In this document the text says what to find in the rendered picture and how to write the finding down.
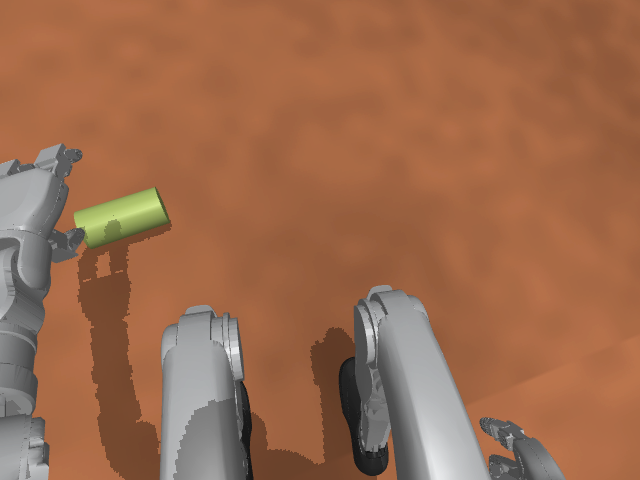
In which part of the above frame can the left robot hand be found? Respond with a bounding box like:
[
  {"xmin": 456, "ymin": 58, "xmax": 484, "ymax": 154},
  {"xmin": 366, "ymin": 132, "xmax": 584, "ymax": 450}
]
[{"xmin": 0, "ymin": 143, "xmax": 85, "ymax": 263}]

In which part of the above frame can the right robot foot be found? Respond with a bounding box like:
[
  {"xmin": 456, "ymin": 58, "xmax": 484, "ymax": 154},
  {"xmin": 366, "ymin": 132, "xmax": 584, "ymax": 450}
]
[{"xmin": 339, "ymin": 357, "xmax": 389, "ymax": 476}]

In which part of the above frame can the left robot arm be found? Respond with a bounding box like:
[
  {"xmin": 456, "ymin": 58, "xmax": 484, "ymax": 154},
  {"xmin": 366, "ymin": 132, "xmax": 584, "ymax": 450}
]
[{"xmin": 0, "ymin": 230, "xmax": 52, "ymax": 480}]

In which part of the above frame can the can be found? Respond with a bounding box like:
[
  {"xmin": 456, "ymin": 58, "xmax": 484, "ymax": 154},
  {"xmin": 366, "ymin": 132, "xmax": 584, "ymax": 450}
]
[{"xmin": 74, "ymin": 187, "xmax": 170, "ymax": 249}]

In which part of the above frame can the right robot hand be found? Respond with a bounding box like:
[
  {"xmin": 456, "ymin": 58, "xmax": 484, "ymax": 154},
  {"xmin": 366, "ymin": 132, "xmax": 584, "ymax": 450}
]
[{"xmin": 479, "ymin": 417, "xmax": 566, "ymax": 480}]

